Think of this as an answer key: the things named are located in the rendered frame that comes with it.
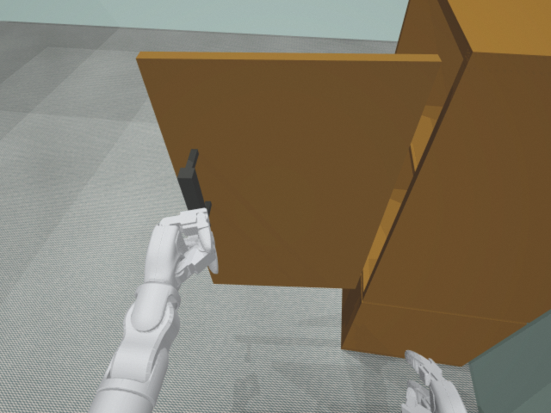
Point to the cupboard door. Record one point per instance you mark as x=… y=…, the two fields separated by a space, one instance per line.
x=298 y=152

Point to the handle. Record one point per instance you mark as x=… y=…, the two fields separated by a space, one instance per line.
x=189 y=184

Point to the right robot hand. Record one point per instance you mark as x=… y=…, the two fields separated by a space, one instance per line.
x=442 y=397

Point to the left robot hand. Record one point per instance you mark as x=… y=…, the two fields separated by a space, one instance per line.
x=167 y=247

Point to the robot left forearm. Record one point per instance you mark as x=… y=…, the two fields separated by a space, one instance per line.
x=135 y=374

